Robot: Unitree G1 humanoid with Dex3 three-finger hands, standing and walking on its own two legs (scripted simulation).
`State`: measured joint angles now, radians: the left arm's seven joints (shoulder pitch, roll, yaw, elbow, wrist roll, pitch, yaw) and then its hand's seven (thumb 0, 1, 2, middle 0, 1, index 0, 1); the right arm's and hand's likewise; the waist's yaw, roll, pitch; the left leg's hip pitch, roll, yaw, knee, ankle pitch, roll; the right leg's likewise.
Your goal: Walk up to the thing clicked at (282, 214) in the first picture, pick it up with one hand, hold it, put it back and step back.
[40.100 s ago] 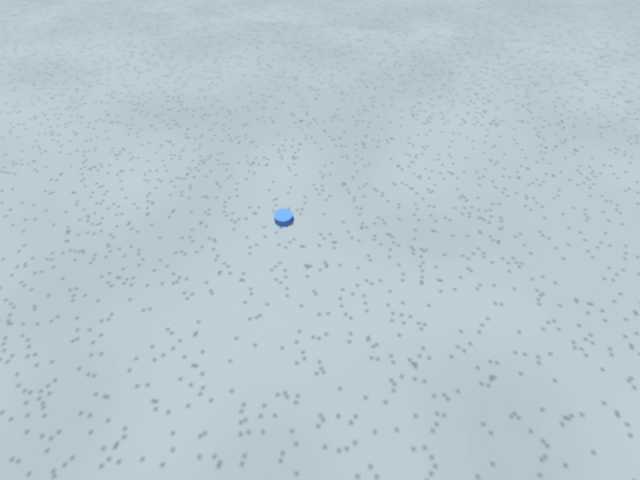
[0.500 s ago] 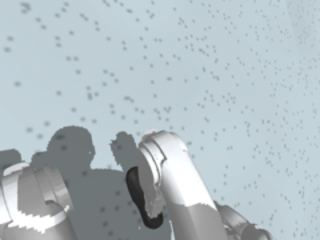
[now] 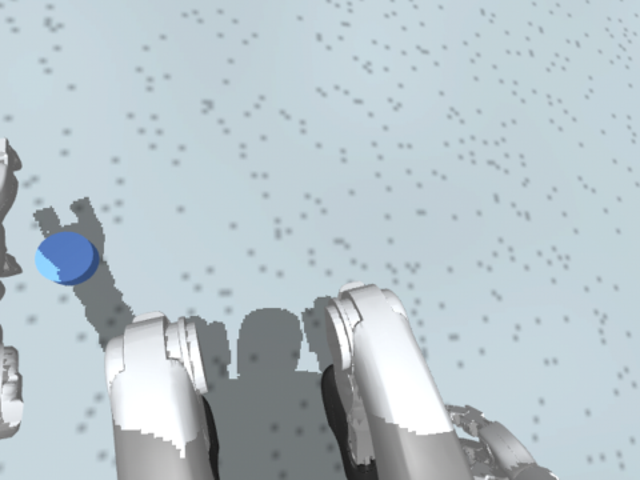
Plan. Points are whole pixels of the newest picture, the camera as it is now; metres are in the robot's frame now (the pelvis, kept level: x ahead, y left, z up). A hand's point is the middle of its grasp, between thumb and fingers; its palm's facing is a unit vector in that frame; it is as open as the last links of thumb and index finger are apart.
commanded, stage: withdraw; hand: left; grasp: from above
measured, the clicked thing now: (68, 258) +0.44 +0.34 -0.32
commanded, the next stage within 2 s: home in 0.40 s
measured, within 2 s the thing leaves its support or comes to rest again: neither
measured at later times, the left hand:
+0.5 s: hand (29, 221) +0.46 +0.34 -0.17, palm faces -0.37 -0.06 -0.93, open 14.0 cm
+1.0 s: hand out of the picture +0.34 +0.30 -0.02, palm faces -0.28 -0.58 -0.77, open 8.6 cm
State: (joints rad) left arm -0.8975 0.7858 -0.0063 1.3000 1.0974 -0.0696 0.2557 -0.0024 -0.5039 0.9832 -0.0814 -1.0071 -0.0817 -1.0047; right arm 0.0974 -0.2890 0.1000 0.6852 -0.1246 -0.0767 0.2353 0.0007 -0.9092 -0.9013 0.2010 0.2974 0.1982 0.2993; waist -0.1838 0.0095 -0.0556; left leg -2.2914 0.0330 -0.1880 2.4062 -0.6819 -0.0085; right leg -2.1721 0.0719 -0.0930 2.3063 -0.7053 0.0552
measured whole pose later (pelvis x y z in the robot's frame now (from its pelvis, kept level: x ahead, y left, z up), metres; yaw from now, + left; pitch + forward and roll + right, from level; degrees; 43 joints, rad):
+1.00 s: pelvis +0.00 -0.01 +0.10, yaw +5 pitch +33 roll -7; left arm -0.37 0.55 0.07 0.59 0.59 0.04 0.02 0.00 0.64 0.85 -0.21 -0.34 -0.20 -0.35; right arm 0.15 -0.28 -0.01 0.63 -0.01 0.03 0.08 0.00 -0.91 -0.90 0.20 0.30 0.20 0.30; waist -0.08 0.02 -0.17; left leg -2.00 0.04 -0.12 2.06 -0.65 -0.01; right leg -1.91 0.04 -0.05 2.01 -0.68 0.04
